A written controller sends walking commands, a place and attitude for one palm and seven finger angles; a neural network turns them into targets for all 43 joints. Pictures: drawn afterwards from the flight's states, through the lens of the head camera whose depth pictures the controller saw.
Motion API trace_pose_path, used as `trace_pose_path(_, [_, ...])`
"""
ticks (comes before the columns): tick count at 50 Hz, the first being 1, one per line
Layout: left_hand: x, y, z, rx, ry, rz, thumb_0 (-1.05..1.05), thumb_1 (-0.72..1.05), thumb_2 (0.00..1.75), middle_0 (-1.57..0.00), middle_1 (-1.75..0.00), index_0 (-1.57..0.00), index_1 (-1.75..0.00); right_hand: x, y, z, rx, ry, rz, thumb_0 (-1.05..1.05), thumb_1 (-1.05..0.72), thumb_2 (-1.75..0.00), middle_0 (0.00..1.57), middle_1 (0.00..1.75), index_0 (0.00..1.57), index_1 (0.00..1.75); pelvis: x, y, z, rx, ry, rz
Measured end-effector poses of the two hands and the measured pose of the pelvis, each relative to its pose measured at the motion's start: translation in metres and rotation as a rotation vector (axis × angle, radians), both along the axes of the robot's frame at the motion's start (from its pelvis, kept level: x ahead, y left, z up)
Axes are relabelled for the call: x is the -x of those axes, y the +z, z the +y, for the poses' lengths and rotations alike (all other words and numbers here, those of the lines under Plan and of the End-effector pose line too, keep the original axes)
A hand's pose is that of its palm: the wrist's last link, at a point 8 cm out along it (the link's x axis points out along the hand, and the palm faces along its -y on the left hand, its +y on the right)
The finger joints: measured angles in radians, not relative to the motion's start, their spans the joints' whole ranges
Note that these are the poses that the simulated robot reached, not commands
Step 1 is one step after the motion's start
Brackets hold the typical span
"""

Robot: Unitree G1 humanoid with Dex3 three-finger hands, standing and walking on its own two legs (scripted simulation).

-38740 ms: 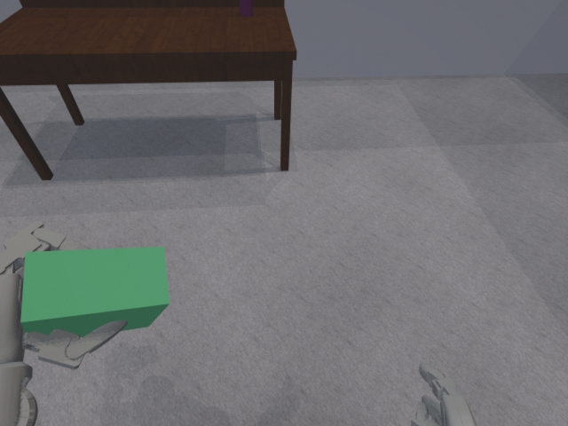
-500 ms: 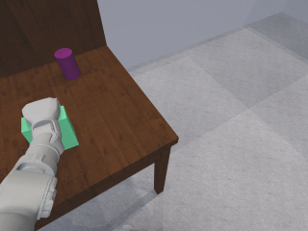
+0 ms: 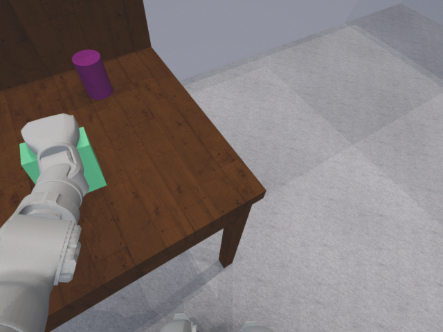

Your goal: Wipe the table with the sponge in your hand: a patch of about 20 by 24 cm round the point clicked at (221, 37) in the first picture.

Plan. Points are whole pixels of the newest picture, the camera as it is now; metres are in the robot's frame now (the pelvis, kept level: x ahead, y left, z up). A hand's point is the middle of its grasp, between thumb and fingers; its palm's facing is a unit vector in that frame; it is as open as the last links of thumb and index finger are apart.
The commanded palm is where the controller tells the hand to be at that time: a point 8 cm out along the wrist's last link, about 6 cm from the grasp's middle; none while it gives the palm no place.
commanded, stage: slide back across to the first lane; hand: left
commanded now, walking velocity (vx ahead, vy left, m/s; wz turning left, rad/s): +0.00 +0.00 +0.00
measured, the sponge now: (70, 173) +0.44 +0.30 -0.02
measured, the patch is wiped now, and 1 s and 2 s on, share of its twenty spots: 1.00 1.00 1.00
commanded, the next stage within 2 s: wipe back along the first lane in 0.78 s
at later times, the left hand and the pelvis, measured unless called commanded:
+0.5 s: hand (43, 146) +0.46 +0.34 +0.03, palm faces -0.12 -0.03 -0.99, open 9.9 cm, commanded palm +0.44 +0.33 +0.07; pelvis +0.02 +0.02 +0.01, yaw -1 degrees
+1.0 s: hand (12, 158) +0.44 +0.39 +0.03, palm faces -0.14 -0.04 -0.99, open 9.9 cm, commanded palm +0.41 +0.36 +0.07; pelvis +0.05 +0.03 +0.02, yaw +0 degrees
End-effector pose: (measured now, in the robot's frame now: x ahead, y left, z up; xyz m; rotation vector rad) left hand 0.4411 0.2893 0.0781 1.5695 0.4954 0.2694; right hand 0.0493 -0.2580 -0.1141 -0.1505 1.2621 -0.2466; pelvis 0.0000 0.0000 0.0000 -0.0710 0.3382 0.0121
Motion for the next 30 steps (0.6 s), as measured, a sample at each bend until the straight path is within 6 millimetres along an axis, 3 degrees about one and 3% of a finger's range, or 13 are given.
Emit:
trace_pose_path(9, [-0.018,0.003,0.013,-0.002,0.022,-0.008,0.00,-0.56,1.10,-0.80,-1.32,-0.80,-1.34,0.022,0.002,0.005,0.020,-0.028,0.032,0.01,-0.90,-0.90,0.20,0.30,0.20,0.30,0.004,-0.004,0.007,0.012,-0.009,0.026])
trace_pose_path(17, [-0.015,0.004,0.023,0.037,-0.001,-0.032,0.00,-0.55,1.10,-0.79,-1.33,-0.80,-1.34,0.035,0.008,0.013,0.011,-0.057,0.076,0.01,-0.90,-0.90,0.20,0.30,0.20,0.30,-0.005,0.002,0.016,0.012,-0.019,0.008])
trace_pose_path(23, [-0.012,0.007,0.036,0.031,0.019,-0.036,0.00,-0.55,1.10,-0.78,-1.33,-0.79,-1.35,0.022,0.014,0.018,0.004,-0.051,0.062,0.01,-0.90,-0.90,0.20,0.30,0.20,0.30,-0.013,0.008,0.020,0.010,-0.015,-0.012])
trace_pose_path(30, [-0.008,0.006,0.053,0.039,0.016,-0.019,0.00,-0.54,1.10,-0.78,-1.33,-0.79,-1.35,-0.010,0.020,0.020,0.007,-0.021,0.016,0.01,-0.90,-0.90,0.20,0.30,0.20,0.30,-0.025,0.013,0.025,0.010,-0.011,-0.025])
